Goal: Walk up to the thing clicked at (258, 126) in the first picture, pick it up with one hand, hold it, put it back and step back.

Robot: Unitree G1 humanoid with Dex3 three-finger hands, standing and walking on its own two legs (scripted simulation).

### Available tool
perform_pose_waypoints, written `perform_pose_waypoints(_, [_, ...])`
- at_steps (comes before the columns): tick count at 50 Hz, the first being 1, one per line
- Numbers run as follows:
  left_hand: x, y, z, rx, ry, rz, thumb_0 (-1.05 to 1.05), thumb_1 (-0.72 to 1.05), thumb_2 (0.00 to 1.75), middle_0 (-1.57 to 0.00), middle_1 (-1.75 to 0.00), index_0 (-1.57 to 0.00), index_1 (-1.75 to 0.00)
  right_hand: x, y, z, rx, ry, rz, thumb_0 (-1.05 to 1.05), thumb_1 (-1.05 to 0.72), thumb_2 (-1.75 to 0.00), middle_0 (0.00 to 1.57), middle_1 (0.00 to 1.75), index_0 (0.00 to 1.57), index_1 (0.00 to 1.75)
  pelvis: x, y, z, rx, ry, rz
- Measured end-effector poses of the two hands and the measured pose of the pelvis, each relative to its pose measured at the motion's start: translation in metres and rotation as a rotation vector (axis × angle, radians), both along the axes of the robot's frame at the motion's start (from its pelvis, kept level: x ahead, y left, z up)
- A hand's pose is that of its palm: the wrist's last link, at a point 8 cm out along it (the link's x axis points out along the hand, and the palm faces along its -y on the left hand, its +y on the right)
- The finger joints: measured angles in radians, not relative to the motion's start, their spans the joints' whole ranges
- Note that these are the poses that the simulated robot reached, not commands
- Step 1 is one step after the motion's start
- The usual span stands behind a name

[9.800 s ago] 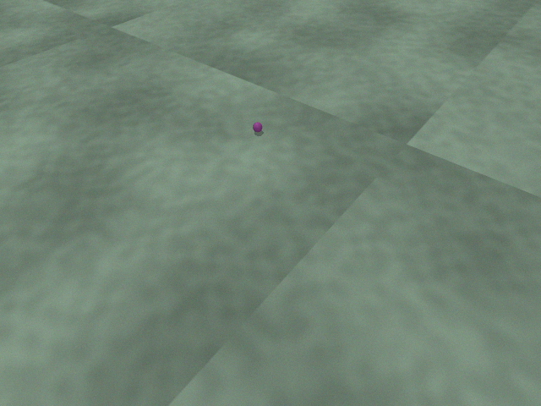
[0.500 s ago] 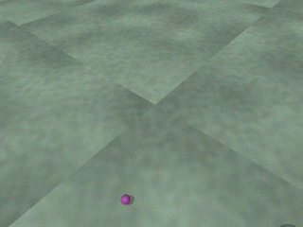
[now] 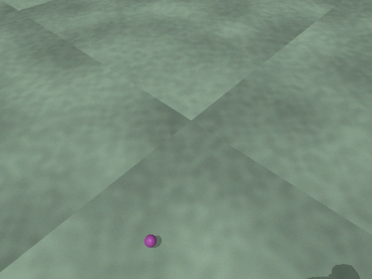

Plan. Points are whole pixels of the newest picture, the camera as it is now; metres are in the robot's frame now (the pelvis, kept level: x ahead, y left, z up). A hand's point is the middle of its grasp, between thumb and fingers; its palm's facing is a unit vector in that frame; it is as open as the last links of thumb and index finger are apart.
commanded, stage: walk up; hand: left
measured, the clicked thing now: (150, 240) +0.42 +0.23 -0.74
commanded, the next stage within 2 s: none
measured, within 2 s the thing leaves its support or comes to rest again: neither
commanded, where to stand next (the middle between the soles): +0.05 -0.02 m, yaw +2 degrees
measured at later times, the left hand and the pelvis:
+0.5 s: hand out of the picture +0.13 +0.23 -0.15, palm faces +0.01 -0.94 -0.35, open 7.4 cm; pelvis +0.02 -0.02 +0.00, yaw +2 degrees
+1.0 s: hand out of the picture +0.07 +0.24 -0.14, palm faces +0.05 -0.94 -0.34, open 7.4 cm; pelvis +0.01 -0.02 +0.01, yaw +2 degrees
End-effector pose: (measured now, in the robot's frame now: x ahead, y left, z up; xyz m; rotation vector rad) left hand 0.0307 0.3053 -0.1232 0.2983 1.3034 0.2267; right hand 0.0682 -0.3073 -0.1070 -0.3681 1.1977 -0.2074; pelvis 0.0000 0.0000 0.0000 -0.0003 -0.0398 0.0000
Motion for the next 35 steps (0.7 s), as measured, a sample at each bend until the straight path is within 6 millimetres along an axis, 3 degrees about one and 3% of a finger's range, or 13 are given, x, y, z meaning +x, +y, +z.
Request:
perform_pose_waypoints(7, [0.049, -0.007, 0.007, -0.005, -0.088, -0.019, 0.01, 0.9, 0.9, -0.2, -0.3, -0.21, -0.3, 0.014, -0.005, 0.009, -0.015, -0.02, 0.019, 0.01, -0.91, -0.9, 0.21, 0.3, 0.2, 0.3, 0.011, -0.008, 0.005, -0.007, -0.007, 0.017])
perform_pose_waypoints(13, [0.077, -0.022, 0.006, 0.036, -0.13, -0.056, 0.01, 0.9, 0.9, -0.2, -0.3, -0.21, -0.3, 0.03, -0.025, -0.011, 0.01, -0.017, -0.014, 0.01, -0.9, -0.9, 0.21, 0.3, 0.2, 0.3, 0.02, -0.025, -0.007, -0.007, -0.025, 0.017])
perform_pose_waypoints(19, [0.085, -0.036, 0.016, 0.03, -0.148, -0.075, 0.01, 0.9, 0.9, -0.2, -0.3, -0.21, -0.3, 0.042, -0.022, -0.015, 0.043, -0.006, -0.022, 0.01, -0.91, -0.9, 0.2, 0.3, 0.2, 0.3, 0.023, -0.026, -0.002, 0.002, -0.011, 0.023])
perform_pose_waypoints(25, [0.092, -0.027, 0.009, 0.005, -0.174, -0.051, 0.01, 0.9, 0.9, -0.2, -0.3, -0.21, -0.3, 0.034, -0.011, -0.015, 0.03, 0.024, 0.007, 0.01, -0.91, -0.9, 0.21, 0.3, 0.2, 0.3, 0.018, -0.016, -0.004, 0.011, -0.01, 0.041])
perform_pose_waypoints(29, [0.088, -0.021, 0.008, -0.006, -0.159, -0.03, 0.01, 0.9, 0.9, -0.2, -0.3, -0.21, -0.3, 0.026, -0.006, -0.008, 0.034, 0.048, 0.0, 0.01, -0.91, -0.9, 0.21, 0.3, 0.2, 0.3, 0.018, -0.014, 0.0, 0.003, -0.011, 0.036])
perform_pose_waypoints(35, [0.073, -0.014, 0.009, -0.004, -0.121, -0.013, 0.01, 0.9, 0.9, -0.2, -0.3, -0.21, -0.3, 0.031, -0.003, -0.002, 0.035, 0.031, 0.0, 0.01, -0.91, -0.9, 0.21, 0.3, 0.2, 0.3, 0.017, -0.014, 0.005, -0.001, -0.012, 0.037])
